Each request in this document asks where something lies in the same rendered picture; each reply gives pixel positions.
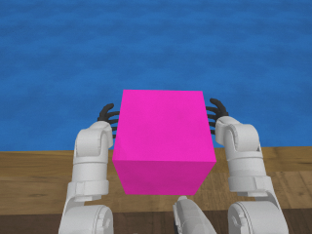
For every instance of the right robot upper arm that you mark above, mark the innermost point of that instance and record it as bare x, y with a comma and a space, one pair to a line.
255, 217

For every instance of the robot right forearm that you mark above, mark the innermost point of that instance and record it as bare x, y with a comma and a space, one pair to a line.
245, 161

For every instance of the carton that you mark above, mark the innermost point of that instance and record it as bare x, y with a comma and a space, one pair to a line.
163, 143

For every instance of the right robot hand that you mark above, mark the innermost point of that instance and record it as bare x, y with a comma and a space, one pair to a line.
220, 111

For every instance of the robot left forearm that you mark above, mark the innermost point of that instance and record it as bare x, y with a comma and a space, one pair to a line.
89, 173

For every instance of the left robot hand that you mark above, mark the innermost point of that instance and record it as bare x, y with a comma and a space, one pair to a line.
104, 116

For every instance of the robot right thigh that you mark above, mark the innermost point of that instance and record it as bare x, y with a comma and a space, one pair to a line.
191, 219

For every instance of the left robot upper arm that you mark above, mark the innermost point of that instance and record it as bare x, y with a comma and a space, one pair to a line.
91, 219

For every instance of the robot right shin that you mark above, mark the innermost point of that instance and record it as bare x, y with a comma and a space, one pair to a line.
179, 228

